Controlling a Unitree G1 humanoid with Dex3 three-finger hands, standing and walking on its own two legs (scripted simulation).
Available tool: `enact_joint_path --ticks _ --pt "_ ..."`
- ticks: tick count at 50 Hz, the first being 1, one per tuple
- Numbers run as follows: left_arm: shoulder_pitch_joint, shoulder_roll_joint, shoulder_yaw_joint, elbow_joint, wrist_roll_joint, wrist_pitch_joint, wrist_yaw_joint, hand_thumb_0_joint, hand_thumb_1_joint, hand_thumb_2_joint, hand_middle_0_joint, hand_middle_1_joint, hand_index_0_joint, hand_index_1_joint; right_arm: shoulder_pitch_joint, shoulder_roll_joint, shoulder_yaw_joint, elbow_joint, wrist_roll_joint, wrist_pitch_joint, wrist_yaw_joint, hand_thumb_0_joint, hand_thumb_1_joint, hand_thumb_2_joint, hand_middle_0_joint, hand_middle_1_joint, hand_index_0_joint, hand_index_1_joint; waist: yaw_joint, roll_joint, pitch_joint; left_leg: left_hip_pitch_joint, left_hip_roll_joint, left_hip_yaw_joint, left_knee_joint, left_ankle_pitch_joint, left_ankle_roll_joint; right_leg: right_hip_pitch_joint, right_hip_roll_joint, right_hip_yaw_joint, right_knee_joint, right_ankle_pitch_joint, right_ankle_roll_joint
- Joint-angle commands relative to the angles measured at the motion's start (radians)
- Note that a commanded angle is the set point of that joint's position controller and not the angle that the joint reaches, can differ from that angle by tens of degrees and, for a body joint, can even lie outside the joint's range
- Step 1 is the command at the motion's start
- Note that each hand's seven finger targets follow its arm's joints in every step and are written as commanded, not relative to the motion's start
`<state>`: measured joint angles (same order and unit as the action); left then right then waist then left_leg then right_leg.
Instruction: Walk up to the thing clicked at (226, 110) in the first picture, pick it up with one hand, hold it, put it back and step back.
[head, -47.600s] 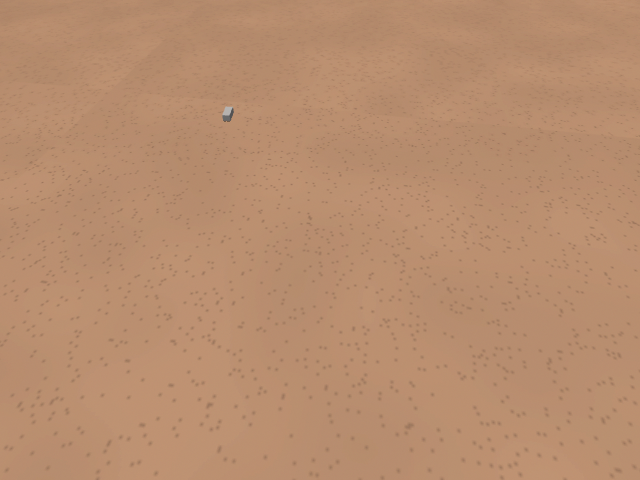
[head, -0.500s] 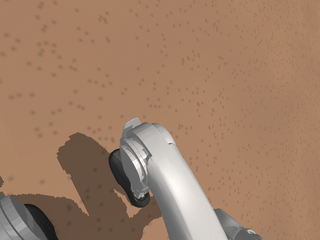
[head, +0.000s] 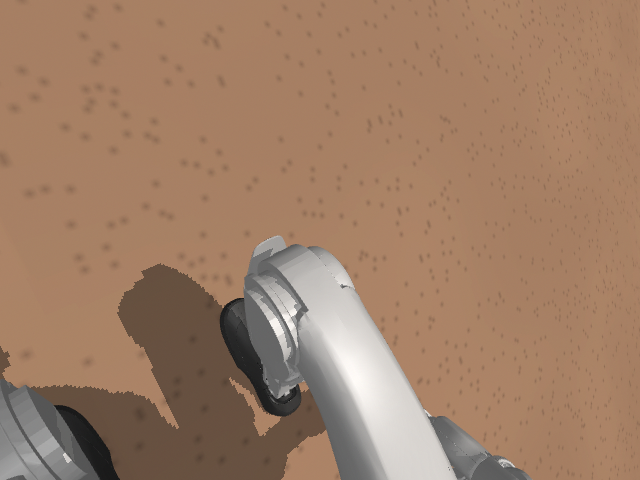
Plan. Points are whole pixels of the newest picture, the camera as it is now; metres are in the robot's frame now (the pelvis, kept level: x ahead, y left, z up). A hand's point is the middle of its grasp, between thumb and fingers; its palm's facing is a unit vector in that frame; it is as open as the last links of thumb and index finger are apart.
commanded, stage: settle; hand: left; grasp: from above
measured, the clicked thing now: out of the picture +0.50 +0.35 -0.30
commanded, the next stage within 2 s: lift in 0.70 s
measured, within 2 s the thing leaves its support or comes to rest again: leaves its support in 0.12 s
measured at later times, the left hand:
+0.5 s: hand out of the picture +0.49 +0.36 -0.19, palm faces -0.40 -0.15 -0.91, open 7.0 cm
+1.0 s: hand out of the picture +0.48 +0.36 -0.13, palm faces -0.43 -0.15 -0.89, open 7.0 cm
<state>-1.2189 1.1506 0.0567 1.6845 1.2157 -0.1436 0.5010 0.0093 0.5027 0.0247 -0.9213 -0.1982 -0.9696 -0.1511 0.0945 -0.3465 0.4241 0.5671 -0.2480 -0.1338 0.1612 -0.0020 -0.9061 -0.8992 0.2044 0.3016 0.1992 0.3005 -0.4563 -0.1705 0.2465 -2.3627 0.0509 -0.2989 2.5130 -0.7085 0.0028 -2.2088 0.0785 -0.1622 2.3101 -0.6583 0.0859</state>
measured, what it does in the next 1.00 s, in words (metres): stands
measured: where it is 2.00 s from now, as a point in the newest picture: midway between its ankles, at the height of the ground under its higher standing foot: (194, 431)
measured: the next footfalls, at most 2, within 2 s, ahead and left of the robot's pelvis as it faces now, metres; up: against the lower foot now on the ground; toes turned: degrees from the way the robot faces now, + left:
none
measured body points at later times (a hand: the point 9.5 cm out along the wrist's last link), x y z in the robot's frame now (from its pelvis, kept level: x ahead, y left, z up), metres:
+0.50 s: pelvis +0.00 +0.00 +0.00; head +0.27 +0.13 +0.34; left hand +0.51 +0.37 -0.14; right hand +0.07 -0.26 -0.06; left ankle +0.06 +0.13 -0.28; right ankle +0.12 -0.13 -0.28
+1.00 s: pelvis +0.00 -0.01 +0.01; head +0.24 +0.10 +0.37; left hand +0.49 +0.37 -0.08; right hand +0.08 -0.27 -0.07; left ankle +0.06 +0.13 -0.28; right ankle +0.12 -0.13 -0.28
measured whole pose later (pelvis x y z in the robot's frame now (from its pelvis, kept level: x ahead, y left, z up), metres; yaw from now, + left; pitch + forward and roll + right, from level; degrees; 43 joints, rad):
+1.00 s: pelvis +0.00 -0.01 +0.01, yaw +6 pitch +34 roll -12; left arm -1.09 0.86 0.04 1.24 1.16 -0.06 0.11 0.01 0.50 0.00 -0.95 -0.18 -0.99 -0.13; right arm 0.19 -0.32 0.18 0.56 -0.12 0.06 0.10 0.00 -0.91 -0.90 0.21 0.30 0.20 0.30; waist -0.30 0.00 0.03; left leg -2.38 0.02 -0.19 2.41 -0.64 0.00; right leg -2.25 0.02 -0.08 2.29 -0.65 0.06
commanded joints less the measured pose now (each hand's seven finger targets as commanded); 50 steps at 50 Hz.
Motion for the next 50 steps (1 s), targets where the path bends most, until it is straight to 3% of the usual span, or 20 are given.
enact_joint_path --ticks 1,4,7,9,12,14,15,17,18,20,27,31,38,39,41,42,43,44,49,50 --pt "-0.222 0.206 0.006 -0.141 -0.009 0.019 0.018 0.000 0.681 0.082 -1.053 -0.179 -1.085 -0.148 0.211 -0.343 -0.110 0.033 0.008 0.009 -0.010 0.000 -0.906 -0.899 0.200 0.300 0.200 0.300 -0.059 0.652 -0.676 0.574 0.043 0.095 -0.242 0.301 -0.009 0.362 0.022 -0.129 -0.175 0.309 -0.100" --pt "-0.278 0.245 0.038 -0.258 -0.009 0.017 0.014 0.000 0.719 0.107 -1.081 -0.187 -1.112 -0.156 0.228 -0.347 -0.132 0.040 0.012 0.013 -0.012 0.000 -0.904 -0.899 0.200 0.300 0.200 0.300 -0.039 0.694 -0.759 0.599 0.040 0.105 -0.244 0.320 -0.010 0.403 0.021 -0.124 -0.179 0.333 -0.101" --pt "-0.210 0.171 0.012 -0.196 -0.015 0.035 -0.014 0.000 0.737 0.078 -1.089 -0.175 -1.123 -0.140 0.232 -0.341 -0.150 0.038 0.015 0.015 -0.003 0.000 -0.905 -0.899 0.200 0.300 0.200 0.300 -0.042 0.675 -0.719 0.587 0.036 0.112 -0.243 0.321 -0.009 0.366 0.024 -0.123 -0.178 0.319 -0.106" --pt "-0.226 0.185 0.030 -0.229 -0.015 0.038 -0.023 0.000 0.766 0.122 -1.114 -0.185 -1.144 -0.155 0.245 -0.339 -0.154 0.036 0.021 0.024 -0.005 0.000 -0.902 -0.898 0.200 0.300 0.200 0.300 -0.041 0.664 -0.734 0.562 0.033 0.116 -0.246 0.302 -0.007 0.384 0.022 -0.121 -0.189 0.313 -0.107" --pt "-0.266 0.172 0.029 -0.363 -0.011 0.042 -0.056 0.000 0.806 0.119 -1.134 -0.206 -1.170 -0.171 0.243 -0.338 -0.183 0.035 0.029 0.030 -0.002 0.000 -0.904 -0.899 0.200 0.300 0.200 0.300 0.002 0.736 -0.805 0.625 0.031 0.117 -0.262 0.326 -0.019 0.345 0.017 -0.119 -0.175 0.304 -0.119" --pt "-0.212 0.150 0.041 -0.339 -0.016 0.055 -0.079 0.000 0.827 0.108 -1.140 -0.210 -1.181 -0.169 0.263 -0.338 -0.202 0.045 0.036 0.037 0.004 0.000 -0.900 -0.898 0.200 0.300 0.200 0.300 0.007 0.735 -0.809 0.635 0.029 0.117 -0.267 0.340 -0.021 0.322 0.014 -0.118 -0.173 0.304 -0.120" --pt "-0.205 0.087 0.003 -0.331 -0.027 0.061 -0.096 0.000 0.835 0.122 -1.147 -0.217 -1.187 -0.178 0.257 -0.324 -0.207 0.029 0.046 0.039 0.007 0.000 -0.902 -0.898 0.200 0.300 0.200 0.300 0.003 0.690 -0.776 0.598 0.023 0.125 -0.270 0.308 -0.014 0.317 0.017 -0.112 -0.179 0.288 -0.119" --pt "-0.246 0.112 0.029 -0.397 -0.021 0.066 -0.112 0.000 0.872 0.139 -1.175 -0.218 -1.213 -0.180 0.275 -0.332 -0.227 0.035 0.054 0.052 0.005 0.000 -0.900 -0.897 0.200 0.300 0.200 0.300 0.013 0.683 -0.805 0.568 0.015 0.131 -0.268 0.286 -0.010 0.313 0.012 -0.106 -0.184 0.281 -0.121" --pt "-0.223 0.098 0.027 -0.402 -0.026 0.071 -0.126 0.000 0.862 0.132 -1.162 -0.215 -1.202 -0.175 0.273 -0.323 -0.234 0.035 0.060 0.055 0.007 0.000 -0.898 -0.897 0.200 0.299 0.200 0.300 0.035 0.690 -0.822 0.579 0.014 0.134 -0.277 0.296 -0.014 0.311 0.009 -0.103 -0.178 0.279 -0.125" --pt "-0.217 0.042 -0.004 -0.417 -0.030 0.077 -0.158 0.000 0.883 0.137 -1.185 -0.211 -1.223 -0.173 0.254 -0.310 -0.246 0.016 0.072 0.064 0.010 0.000 -0.898 -0.897 0.200 0.300 0.200 0.300 0.042 0.660 -0.832 0.565 0.011 0.143 -0.280 0.296 -0.008 0.301 0.012 -0.096 -0.179 0.280 -0.123" --pt "-0.222 -0.015 -0.015 -0.457 -0.033 0.082 -0.243 0.000 0.934 0.127 -1.205 -0.249 -1.255 -0.199 0.283 -0.297 -0.285 0.012 0.092 0.107 -0.006 0.000 -0.898 -0.896 0.200 0.300 0.200 0.300 0.058 0.611 -0.834 0.537 -0.005 0.160 -0.297 0.262 -0.006 0.281 -0.001 -0.077 -0.193 0.251 -0.127" --pt "-0.246 -0.006 -0.003 -0.481 -0.034 0.074 -0.258 0.000 0.937 0.147 -1.221 -0.238 -1.266 -0.193 0.284 -0.277 -0.293 0.009 0.097 0.130 -0.020 0.000 -0.898 -0.896 0.200 0.300 0.200 0.300 0.065 0.554 -0.862 0.478 -0.014 0.186 -0.281 0.249 0.005 0.335 0.000 -0.058 -0.205 0.245 -0.123" --pt "-0.284 -0.022 -0.009 -0.515 -0.027 0.067 -0.281 0.000 0.934 0.160 -1.211 -0.248 -1.257 -0.202 0.283 -0.266 -0.312 0.002 0.102 0.157 -0.053 0.000 -0.894 -0.894 0.200 0.300 0.200 0.300 0.080 0.580 -0.877 0.513 -0.021 0.187 -0.314 0.193 -0.003 0.272 -0.008 -0.052 -0.207 0.175 -0.136" --pt "-0.296 -0.021 -0.009 -0.523 -0.027 0.067 -0.286 0.000 0.979 0.095 -1.243 -0.313 -1.313 -0.242 0.279 -0.263 -0.312 -0.002 0.102 0.160 -0.056 0.000 -0.920 -0.907 0.199 0.300 0.199 0.300 0.083 0.578 -0.888 0.508 -0.023 0.192 -0.314 0.191 -0.001 0.273 -0.006 -0.048 -0.211 0.171 -0.136" --pt "-0.257 -0.019 -0.004 -0.511 -0.036 0.074 -0.295 0.000 0.965 0.062 -1.232 -0.291 -1.304 -0.218 0.277 -0.258 -0.321 -0.003 0.104 0.167 -0.064 0.000 -0.921 -0.907 0.199 0.300 0.199 0.300 0.102 0.575 -0.914 0.516 -0.025 0.206 -0.315 0.208 0.001 0.307 -0.007 -0.037 -0.222 0.181 -0.134" --pt "-0.268 -0.021 0.001 -0.554 -0.040 0.077 -0.302 0.000 0.924 0.109 -1.169 -0.211 -1.228 -0.150 0.293 -0.262 -0.327 -0.004 0.106 0.171 -0.067 0.000 -0.878 -0.888 0.201 0.299 0.200 0.299 0.102 0.581 -0.937 0.535 -0.028 0.208 -0.324 0.228 0.001 0.310 -0.013 -0.042 -0.226 0.203 -0.131" --pt "-0.268 -0.024 -0.003 -0.564 -0.041 0.081 -0.313 0.000 0.970 0.070 -1.231 -0.288 -1.302 -0.215 0.295 -0.261 -0.328 -0.003 0.108 0.176 -0.069 0.000 -0.918 -0.906 0.199 0.300 0.199 0.300 0.105 0.594 -0.950 0.545 -0.028 0.209 -0.328 0.239 0.001 0.307 -0.014 -0.041 -0.225 0.212 -0.131" --pt "-0.276 -0.024 -0.001 -0.590 -0.048 0.084 -0.323 0.000 1.000 0.085 -1.193 -0.335 -1.281 -0.243 0.292 -0.263 -0.333 -0.003 0.113 0.182 -0.073 0.000 -0.902 -0.900 0.199 0.299 0.199 0.299 0.115 0.602 -0.968 0.554 -0.031 0.207 -0.336 0.243 -0.001 0.297 -0.016 -0.040 -0.222 0.209 -0.137" --pt "-0.171 -0.025 0.019 -0.646 -0.083 0.106 -0.388 0.000 0.979 0.131 -1.164 -0.375 -1.253 -0.282 0.309 -0.254 -0.362 -0.011 0.134 0.208 -0.078 0.000 -0.900 -0.899 0.200 0.299 0.200 0.299 0.157 0.582 -1.021 0.611 -0.037 0.219 -0.364 0.320 0.003 0.350 -0.024 -0.023 -0.250 0.259 -0.138" --pt "-0.175 -0.033 0.022 -0.664 -0.089 0.104 -0.401 0.000 0.988 0.120 -1.167 -0.365 -1.257 -0.270 0.319 -0.260 -0.369 -0.009 0.138 0.213 -0.080 0.000 -0.898 -0.898 0.200 0.299 0.200 0.299 0.152 0.566 -1.010 0.604 -0.042 0.218 -0.364 0.321 0.004 0.343 -0.027 -0.022 -0.261 0.259 -0.141"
